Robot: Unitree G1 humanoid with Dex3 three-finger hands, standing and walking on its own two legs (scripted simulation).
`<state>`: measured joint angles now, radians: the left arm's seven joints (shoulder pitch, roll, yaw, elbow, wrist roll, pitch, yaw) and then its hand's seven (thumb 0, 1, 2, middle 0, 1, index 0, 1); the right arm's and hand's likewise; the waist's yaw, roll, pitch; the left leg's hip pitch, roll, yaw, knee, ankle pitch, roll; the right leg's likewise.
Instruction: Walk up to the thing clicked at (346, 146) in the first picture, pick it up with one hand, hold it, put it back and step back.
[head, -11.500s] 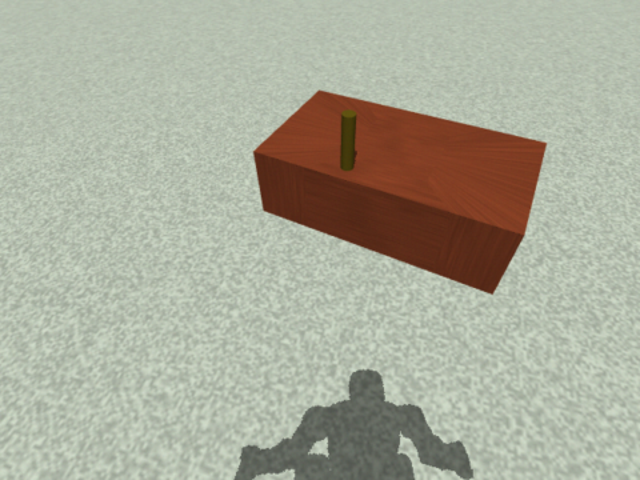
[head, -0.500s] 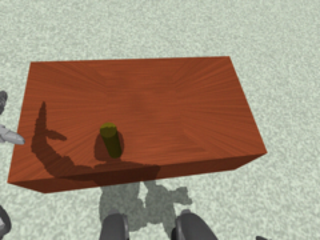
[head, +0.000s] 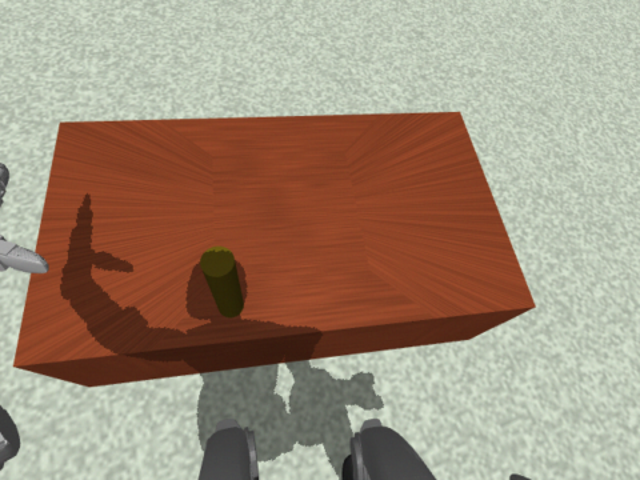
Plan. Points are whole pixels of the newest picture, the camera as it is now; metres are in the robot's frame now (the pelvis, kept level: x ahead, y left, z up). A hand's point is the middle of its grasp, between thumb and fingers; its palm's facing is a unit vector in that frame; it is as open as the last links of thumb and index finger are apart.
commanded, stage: go down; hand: left
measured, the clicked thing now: (225, 286) +0.44 +0.12 -0.24
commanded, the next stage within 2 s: none
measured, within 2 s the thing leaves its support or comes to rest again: neither
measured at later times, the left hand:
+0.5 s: hand (8, 209) +0.44 +0.31 +0.04, palm faces +0.00 -1.00 -0.03, open 17.0 cm
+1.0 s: hand (3, 206) +0.44 +0.32 +0.05, palm faces +0.00 -1.00 -0.02, open 17.1 cm
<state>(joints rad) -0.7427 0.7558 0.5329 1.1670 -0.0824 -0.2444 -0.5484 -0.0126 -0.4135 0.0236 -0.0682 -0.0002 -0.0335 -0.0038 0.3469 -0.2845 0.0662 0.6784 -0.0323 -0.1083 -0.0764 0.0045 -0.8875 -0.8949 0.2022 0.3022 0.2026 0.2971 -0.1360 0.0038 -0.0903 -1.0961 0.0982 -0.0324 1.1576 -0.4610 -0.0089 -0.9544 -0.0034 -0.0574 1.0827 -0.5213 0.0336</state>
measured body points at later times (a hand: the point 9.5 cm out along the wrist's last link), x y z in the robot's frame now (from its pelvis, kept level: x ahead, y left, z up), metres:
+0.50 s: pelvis +0.00 +0.00 +0.00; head +0.14 +0.04 +0.43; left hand +0.44 +0.37 +0.05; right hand +0.05 -0.27 -0.10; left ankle +0.04 +0.12 -0.65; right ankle -0.01 -0.15 -0.65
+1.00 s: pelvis +0.00 +0.00 +0.00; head +0.14 +0.05 +0.42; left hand +0.44 +0.37 +0.05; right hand +0.04 -0.27 -0.10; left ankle +0.04 +0.12 -0.65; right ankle -0.01 -0.15 -0.65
